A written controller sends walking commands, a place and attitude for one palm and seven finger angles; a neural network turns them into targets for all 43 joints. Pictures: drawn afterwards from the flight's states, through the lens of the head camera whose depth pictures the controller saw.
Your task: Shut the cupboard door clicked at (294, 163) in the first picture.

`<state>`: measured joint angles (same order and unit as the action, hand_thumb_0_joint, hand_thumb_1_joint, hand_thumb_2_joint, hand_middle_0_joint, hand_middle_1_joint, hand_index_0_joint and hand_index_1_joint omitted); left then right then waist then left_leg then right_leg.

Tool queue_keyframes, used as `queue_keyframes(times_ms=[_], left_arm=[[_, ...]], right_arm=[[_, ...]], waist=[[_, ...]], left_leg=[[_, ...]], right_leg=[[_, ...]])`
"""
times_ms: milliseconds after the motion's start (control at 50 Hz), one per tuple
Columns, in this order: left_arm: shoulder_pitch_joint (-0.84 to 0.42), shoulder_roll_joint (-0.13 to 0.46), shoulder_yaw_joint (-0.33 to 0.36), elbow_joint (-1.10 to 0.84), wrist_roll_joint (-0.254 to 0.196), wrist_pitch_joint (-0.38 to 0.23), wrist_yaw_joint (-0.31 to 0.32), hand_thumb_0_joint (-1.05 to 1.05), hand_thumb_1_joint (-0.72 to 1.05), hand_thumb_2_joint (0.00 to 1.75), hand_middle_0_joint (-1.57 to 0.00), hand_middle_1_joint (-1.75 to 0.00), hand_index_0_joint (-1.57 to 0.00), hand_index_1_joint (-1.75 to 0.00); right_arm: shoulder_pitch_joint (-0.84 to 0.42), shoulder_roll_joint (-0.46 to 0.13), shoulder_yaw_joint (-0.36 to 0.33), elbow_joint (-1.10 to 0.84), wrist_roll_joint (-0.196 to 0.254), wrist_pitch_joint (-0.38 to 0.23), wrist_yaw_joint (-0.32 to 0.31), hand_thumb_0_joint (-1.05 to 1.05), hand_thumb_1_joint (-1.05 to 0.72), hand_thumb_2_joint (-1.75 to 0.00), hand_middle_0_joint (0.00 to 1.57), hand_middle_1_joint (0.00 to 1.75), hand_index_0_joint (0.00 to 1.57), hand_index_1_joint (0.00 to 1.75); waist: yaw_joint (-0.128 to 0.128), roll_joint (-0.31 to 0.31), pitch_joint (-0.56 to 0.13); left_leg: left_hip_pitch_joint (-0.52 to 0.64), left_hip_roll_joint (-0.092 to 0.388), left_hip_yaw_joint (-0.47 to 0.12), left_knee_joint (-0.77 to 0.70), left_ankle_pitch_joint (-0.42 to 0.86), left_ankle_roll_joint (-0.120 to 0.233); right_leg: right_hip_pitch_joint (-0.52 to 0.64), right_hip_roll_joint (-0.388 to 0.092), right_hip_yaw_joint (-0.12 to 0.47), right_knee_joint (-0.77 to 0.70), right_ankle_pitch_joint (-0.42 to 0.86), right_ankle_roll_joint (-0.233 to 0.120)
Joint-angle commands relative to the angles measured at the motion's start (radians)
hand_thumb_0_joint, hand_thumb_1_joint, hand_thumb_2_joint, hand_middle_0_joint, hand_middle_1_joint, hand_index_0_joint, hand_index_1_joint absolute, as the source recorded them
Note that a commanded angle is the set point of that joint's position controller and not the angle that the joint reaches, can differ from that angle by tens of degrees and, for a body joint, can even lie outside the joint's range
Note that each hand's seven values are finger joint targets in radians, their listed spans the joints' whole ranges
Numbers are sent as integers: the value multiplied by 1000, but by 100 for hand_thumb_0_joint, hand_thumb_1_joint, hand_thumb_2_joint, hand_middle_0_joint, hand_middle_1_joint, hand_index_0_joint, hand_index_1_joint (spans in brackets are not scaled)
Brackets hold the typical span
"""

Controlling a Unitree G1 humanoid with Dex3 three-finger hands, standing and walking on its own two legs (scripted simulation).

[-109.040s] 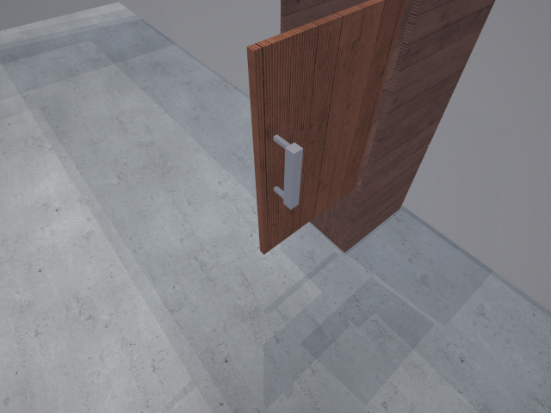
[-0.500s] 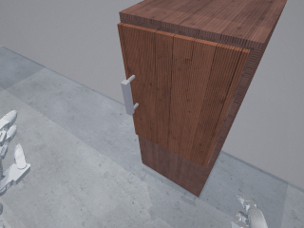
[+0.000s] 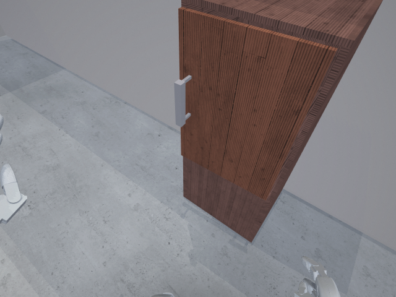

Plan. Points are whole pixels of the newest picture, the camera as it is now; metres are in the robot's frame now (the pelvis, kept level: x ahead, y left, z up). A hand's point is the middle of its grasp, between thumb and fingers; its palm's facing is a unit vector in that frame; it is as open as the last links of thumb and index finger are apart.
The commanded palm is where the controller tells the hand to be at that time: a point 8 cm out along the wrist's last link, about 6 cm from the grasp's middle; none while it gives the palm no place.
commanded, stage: step back with the hand held close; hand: left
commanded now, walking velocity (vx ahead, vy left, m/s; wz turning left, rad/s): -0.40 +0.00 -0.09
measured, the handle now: (184, 101) +0.70 +0.09 +0.00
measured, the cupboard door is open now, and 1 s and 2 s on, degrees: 3 3 3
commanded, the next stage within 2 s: stop stepping back and stand still in 0.42 s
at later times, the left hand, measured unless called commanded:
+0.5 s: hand out of the picture +0.11 +0.27 +0.20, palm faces +0.43 -0.80 -0.42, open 7.4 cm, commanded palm +0.05 +0.30 +0.20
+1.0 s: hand out of the picture +0.06 +0.30 +0.18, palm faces +0.36 -0.89 -0.28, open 7.4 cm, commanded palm -0.04 +0.34 +0.20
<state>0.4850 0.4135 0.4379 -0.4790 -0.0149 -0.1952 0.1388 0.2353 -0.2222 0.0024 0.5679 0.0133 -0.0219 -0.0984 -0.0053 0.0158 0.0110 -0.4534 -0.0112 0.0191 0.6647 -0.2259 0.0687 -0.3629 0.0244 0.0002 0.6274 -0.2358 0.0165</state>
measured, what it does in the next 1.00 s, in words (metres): walks backwards: left foot, then right foot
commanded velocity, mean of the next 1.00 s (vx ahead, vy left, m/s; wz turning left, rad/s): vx -0.10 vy -0.03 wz -0.06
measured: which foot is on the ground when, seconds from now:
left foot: down 0.00-0.08, up 0.10-0.20, down 0.22-1.00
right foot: down 0.00-0.24, up 0.26-0.46, down 0.48-0.90, up 0.92-1.00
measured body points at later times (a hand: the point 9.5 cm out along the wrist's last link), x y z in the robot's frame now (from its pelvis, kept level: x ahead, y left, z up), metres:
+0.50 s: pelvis -0.11 +0.02 +0.00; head -0.08 +0.04 +0.45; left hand +0.08 +0.31 +0.22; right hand +0.06 -0.21 -0.07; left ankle +0.02 +0.12 -0.72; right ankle -0.22 -0.10 -0.71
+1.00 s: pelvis -0.21 +0.06 +0.00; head -0.21 +0.09 +0.45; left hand +0.03 +0.34 +0.19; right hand -0.11 -0.20 -0.08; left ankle +0.00 +0.12 -0.71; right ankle -0.26 -0.04 -0.68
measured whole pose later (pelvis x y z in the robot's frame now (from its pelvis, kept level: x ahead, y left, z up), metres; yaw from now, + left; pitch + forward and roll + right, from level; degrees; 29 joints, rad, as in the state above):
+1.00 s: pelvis -0.21 +0.06 +0.00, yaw -4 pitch -4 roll -4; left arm 0.33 0.40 0.42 -0.43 -0.07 -0.12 0.15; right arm 0.26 -0.18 -0.01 0.66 -0.01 -0.11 -0.08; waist -0.07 -0.02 0.04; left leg -0.50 0.00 0.00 0.52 -0.10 -0.04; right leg -0.28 0.11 -0.03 0.93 -0.57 -0.02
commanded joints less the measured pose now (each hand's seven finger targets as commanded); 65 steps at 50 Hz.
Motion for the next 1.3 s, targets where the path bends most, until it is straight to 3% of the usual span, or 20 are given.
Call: queue_keyframes(times_ms=[0,40,80,180,220,240,260,420,520,580,640,780,840,880,940,1000,1040,1080,1180,1280], left_arm=[[-25,194,140,-213,-5,-84,28,0,90,90,-20,-30,-20,-30],[-14,227,150,-204,-17,-79,45,0,90,90,-20,-30,-20,-30],[-47,207,106,-211,-22,-70,55,0,90,90,-20,-30,-20,-30],[-77,208,101,-209,-26,-65,61,0,90,90,-20,-30,-20,-30],[-85,198,129,-254,-18,-87,65,0,90,90,-20,-30,-20,-30],[-86,216,144,-249,-17,-86,67,0,90,90,-20,-30,-20,-30],[-62,236,182,-261,-22,-98,60,0,90,90,-20,-30,-20,-30],[-15,153,95,-307,-45,-105,22,0,90,90,-20,-30,-20,-30],[-32,210,130,-255,-45,-113,14,0,90,90,-20,-30,-20,-30],[101,264,186,-272,-81,-76,19,0,90,90,-20,-30,-20,-30],[161,313,256,-271,-85,-42,34,0,90,90,-20,-30,-20,-30],[-228,181,34,-35,-22,-19,51,0,90,90,-20,-30,-20,-30],[-373,170,-14,-101,-20,-23,36,0,90,90,-20,-30,-20,-30],[-329,191,31,-189,-31,-35,34,0,90,90,-20,-30,-20,-30],[-178,310,152,-445,-54,-65,11,0,90,90,-20,-30,-20,-30],[207,290,193,-509,-75,-68,5,0,90,90,-20,-30,-20,-30],[299,326,271,-460,-78,-45,20,0,90,90,-20,-30,-20,-30],[44,373,302,-464,-81,-59,22,0,90,90,-20,-30,-20,-30],[-54,194,122,81,-51,-6,42,0,90,90,-20,-30,-20,-30],[-222,71,-89,80,-25,39,48,0,90,90,-20,-30,-20,-30]], right_arm=[[-104,-140,-67,-162,-7,-57,5,0,-90,-90,20,30,20,30],[-80,-120,-69,-124,-16,-48,19,0,-90,-90,20,30,20,30],[-101,-95,-59,-111,-17,-37,30,0,-90,-90,20,30,20,30],[-98,-103,-43,-90,-9,-40,4,0,-90,-90,20,30,20,30],[-123,-151,-58,-111,-17,-63,-13,0,-90,-90,20,30,20,30],[-121,-119,-66,-105,-20,-74,-18,0,-90,-90,20,30,20,30],[-112,-118,-73,-93,-23,-91,-4,0,-90,-90,20,30,20,30],[-99,-120,-58,-42,-29,-158,35,0,-90,-90,20,30,20,30],[-85,-96,-65,-27,-22,-140,29,0,-90,-90,20,30,20,30],[-110,-76,-55,-107,13,-107,24,0,-90,-90,20,30,20,30],[-123,-81,-38,-110,-9,-74,9,0,-90,-90,20,30,20,30],[-68,-138,-37,-50,-13,-81,-23,0,-90,-90,20,30,20,30],[-78,-159,-37,-58,-11,-96,-26,0,-90,-90,20,30,20,30],[-100,-146,-32,-82,-16,-132,-13,0,-90,-90,20,30,20,30],[-105,-113,-64,-109,-28,-166,33,0,-90,-90,20,30,20,30],[-85,-64,-56,-130,-29,-157,70,0,-90,-90,20,30,20,30],[-46,-55,-61,-101,-6,-113,66,0,-90,-90,20,30,20,30],[-57,-85,-52,-61,-15,-74,50,0,-90,-90,20,30,20,30],[-89,-85,-26,-58,1,-78,-4,0,-90,-90,20,30,20,30],[-85,-100,-24,-50,-7,-98,-17,0,-90,-90,20,30,20,30]], waist=[[-1,4,-58],[-4,-144,-53],[-2,-243,-87],[-15,-51,-54],[-5,291,-59],[-2,263,-80],[-3,261,-178],[-3,234,-177],[0,64,-333],[-6,-150,-329],[-13,-35,-184],[-57,-122,222],[-62,149,234],[-11,424,100],[43,354,-192],[56,289,-326],[34,-157,-197],[-27,-150,-46],[-13,-4,78],[9,-215,34]], left_leg=[[-266,95,-120,-140,-458,4],[-28,26,-37,147,-268,-67],[34,24,-37,320,-235,-79],[152,42,-21,-163,-129,-54],[-176,317,-322,-406,-233,70],[-166,363,-340,-412,-88,92],[-217,402,-317,-465,-277,108],[151,293,-178,-311,136,21],[352,180,-20,-130,398,-54],[302,68,19,-26,41,-85],[259,50,-1,40,-66,-99],[221,78,-100,140,-197,-71],[72,124,-287,-255,-506,-65],[-152,229,-518,-711,-819,-127],[-58,181,-290,-680,-575,-231],[32,89,-9,-403,-297,-185],[27,-40,92,299,-197,-152],[-255,7,-48,632,-125,-123],[-184,93,-13,268,-124,-71],[157,36,115,-151,-122,-32]], right_leg=[[155,-107,251,-138,-207,-72],[-142,-289,448,-352,-328,-160],[-163,-354,413,-391,-251,-194],[-157,-169,157,-181,-77,-64],[75,17,28,199,-46,18],[78,28,36,316,-135,19],[166,37,58,464,-189,19],[81,45,-31,-80,-148,19],[111,-48,46,-243,301,-9],[63,-182,127,-227,202,-53],[-111,-203,185,-341,-298,-138],[-487,-184,131,-350,-613,-124],[-335,-36,-6,-65,-528,-63],[61,138,-72,324,-369,-28],[289,175,-122,420,-347,-37],[415,127,-136,-27,-361,-93],[62,-220,261,-409,-338,-172],[-55,-397,432,-523,-395,-257],[32,-268,297,-427,-379,-186],[70,-164,117,-309,-145,-104]])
